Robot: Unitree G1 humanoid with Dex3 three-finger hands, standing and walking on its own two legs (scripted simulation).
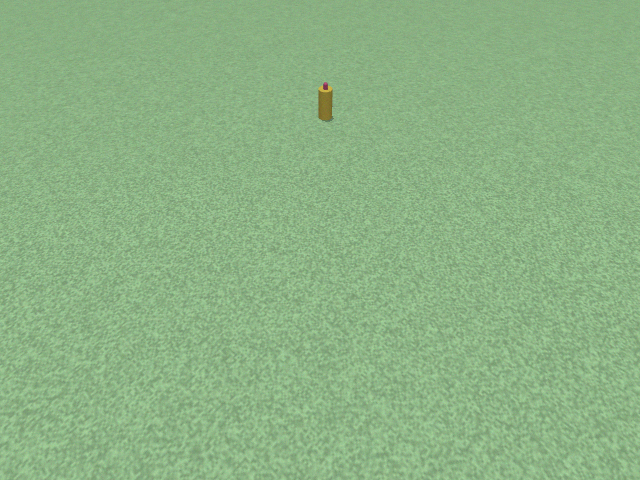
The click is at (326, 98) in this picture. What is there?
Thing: necked bottle
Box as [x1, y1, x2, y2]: [318, 82, 332, 119]
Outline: 326,82 318,88 318,116 321,119 329,119 331,117 332,88 328,86
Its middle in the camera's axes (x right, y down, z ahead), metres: +0.04 -0.84 +2.26
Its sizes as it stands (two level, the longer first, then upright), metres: 0.081 0.081 0.214
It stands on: the floor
